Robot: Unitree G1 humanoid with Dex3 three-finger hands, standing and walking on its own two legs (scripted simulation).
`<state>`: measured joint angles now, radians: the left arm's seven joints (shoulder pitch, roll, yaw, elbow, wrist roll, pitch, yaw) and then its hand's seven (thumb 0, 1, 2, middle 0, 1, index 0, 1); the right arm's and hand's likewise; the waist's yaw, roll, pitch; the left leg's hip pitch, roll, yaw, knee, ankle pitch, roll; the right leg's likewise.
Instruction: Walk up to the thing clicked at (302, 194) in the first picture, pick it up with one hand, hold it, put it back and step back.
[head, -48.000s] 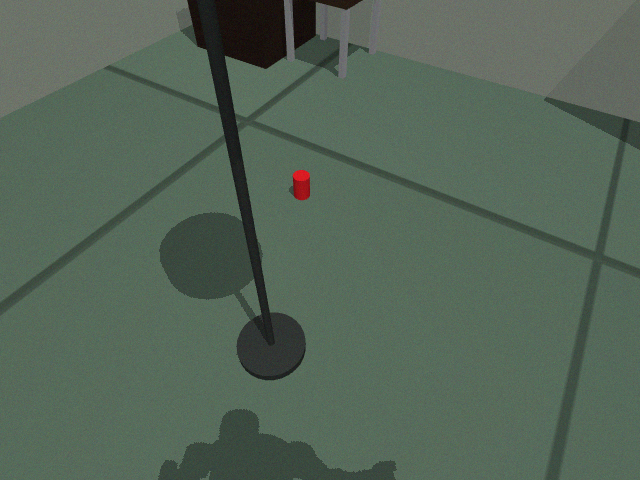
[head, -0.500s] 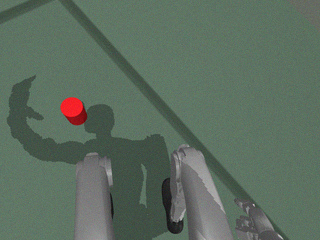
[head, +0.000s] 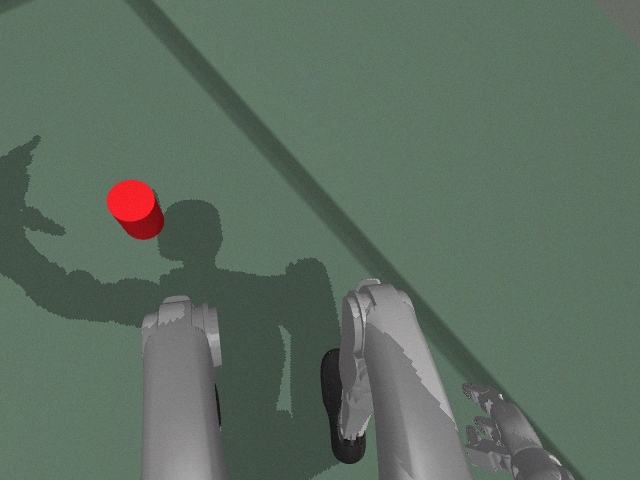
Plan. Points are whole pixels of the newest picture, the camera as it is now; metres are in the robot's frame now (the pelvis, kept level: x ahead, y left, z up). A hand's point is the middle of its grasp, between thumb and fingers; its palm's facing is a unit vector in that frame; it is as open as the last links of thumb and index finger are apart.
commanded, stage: go down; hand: left
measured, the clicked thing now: (138, 211) +0.51 +0.25 -0.35
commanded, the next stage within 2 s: approach in 0.36 s
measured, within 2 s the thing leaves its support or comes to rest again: neither
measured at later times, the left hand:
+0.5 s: hand out of the picture +0.42 +0.41 +0.00, palm faces -0.02 -0.87 -0.49, open 15.9 cm
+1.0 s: hand (34, 227) +0.43 +0.34 -0.18, palm faces -0.22 -0.83 -0.51, open 15.3 cm
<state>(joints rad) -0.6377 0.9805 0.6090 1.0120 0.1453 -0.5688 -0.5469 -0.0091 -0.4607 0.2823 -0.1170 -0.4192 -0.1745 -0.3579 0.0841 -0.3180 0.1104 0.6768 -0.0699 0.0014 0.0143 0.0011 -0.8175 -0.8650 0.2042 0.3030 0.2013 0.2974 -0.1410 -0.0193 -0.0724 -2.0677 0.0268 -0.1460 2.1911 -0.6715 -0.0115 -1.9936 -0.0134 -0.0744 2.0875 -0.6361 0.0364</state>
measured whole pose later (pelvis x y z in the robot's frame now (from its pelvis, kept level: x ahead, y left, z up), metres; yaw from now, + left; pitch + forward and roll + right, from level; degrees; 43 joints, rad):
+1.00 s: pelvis -0.01 +0.00 -0.08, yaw -4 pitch +24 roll -12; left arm -0.67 1.03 0.56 1.28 0.31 -0.85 -0.40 -0.01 -0.41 0.38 -0.13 -0.55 -0.19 -0.49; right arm -0.04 -0.34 0.26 0.65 -0.20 0.00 0.07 0.00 -0.83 -0.87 0.20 0.30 0.20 0.30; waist -0.21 -0.13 0.13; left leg -2.22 0.02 -0.23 2.47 -0.69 -0.01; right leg -2.12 0.02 -0.12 2.30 -0.63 0.06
